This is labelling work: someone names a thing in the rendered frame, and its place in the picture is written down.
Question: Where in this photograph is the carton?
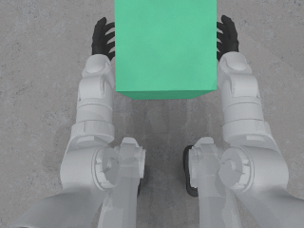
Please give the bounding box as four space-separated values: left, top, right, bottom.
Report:
114 0 217 100

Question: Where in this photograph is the robot left foot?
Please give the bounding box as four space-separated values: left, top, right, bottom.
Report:
137 179 141 197

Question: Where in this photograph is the left robot shin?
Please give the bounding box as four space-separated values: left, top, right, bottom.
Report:
114 137 141 185

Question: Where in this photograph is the left robot upper arm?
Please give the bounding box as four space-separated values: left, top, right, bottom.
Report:
8 144 123 228

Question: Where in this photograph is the right robot upper arm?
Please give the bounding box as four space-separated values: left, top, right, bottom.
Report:
218 144 304 228

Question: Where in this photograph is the left robot hand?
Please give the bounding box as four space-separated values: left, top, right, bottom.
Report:
91 17 115 62

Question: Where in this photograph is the right robot hand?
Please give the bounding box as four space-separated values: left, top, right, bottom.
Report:
217 15 239 62

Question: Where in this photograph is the right robot forearm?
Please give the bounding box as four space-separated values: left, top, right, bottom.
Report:
217 51 289 175

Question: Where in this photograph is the left robot forearm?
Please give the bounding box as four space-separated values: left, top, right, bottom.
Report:
60 54 116 175

